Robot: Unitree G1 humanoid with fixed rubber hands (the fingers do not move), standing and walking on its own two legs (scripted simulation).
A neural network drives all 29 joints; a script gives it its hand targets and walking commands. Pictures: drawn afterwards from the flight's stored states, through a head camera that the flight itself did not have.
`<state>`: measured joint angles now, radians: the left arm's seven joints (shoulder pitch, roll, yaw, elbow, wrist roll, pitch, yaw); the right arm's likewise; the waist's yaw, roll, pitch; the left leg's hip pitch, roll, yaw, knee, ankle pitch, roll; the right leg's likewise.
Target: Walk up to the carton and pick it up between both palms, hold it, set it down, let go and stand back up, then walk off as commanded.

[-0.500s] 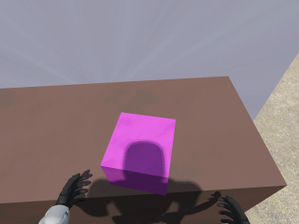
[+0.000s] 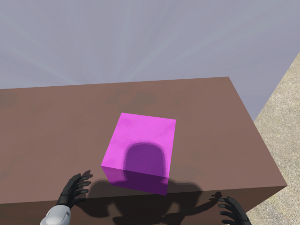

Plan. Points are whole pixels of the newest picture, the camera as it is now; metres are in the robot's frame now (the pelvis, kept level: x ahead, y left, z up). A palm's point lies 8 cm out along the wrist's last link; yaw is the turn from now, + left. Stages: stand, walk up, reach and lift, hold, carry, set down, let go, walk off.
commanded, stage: stand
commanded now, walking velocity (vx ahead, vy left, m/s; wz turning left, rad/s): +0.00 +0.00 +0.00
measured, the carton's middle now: (143, 152) +0.35 +0.03 -0.05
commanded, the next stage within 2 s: none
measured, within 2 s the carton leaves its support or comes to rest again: neither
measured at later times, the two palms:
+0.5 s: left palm (66, 207) +0.19 +0.23 -0.04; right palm out of the picture +0.07 -0.32 -0.11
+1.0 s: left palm (66, 207) +0.19 +0.23 -0.05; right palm out of the picture +0.07 -0.32 -0.11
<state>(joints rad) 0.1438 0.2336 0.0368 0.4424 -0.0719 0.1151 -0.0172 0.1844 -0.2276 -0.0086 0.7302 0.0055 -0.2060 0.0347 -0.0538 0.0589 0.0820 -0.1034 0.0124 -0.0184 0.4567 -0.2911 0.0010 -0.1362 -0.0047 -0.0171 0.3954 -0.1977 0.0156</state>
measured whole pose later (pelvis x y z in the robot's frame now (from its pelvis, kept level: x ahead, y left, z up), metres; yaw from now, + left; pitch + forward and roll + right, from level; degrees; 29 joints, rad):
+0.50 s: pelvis +0.00 -0.02 +0.00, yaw +0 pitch -4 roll +0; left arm 0.18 0.28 0.04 0.48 -0.06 -0.02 0.01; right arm 0.20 -0.37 -0.01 0.87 0.01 -0.01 0.03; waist -0.05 0.00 0.07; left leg -0.10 0.01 -0.02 0.46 -0.29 -0.01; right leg -0.18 -0.01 -0.02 0.49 -0.25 -0.01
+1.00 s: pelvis +0.00 -0.02 +0.00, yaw +0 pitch -4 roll +0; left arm 0.17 0.29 0.03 0.52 -0.06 -0.04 0.01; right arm 0.20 -0.37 -0.01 0.89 0.01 -0.01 0.03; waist -0.05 0.00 0.05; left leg -0.10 0.01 -0.02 0.46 -0.29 -0.01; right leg -0.18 -0.01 -0.02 0.49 -0.25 -0.01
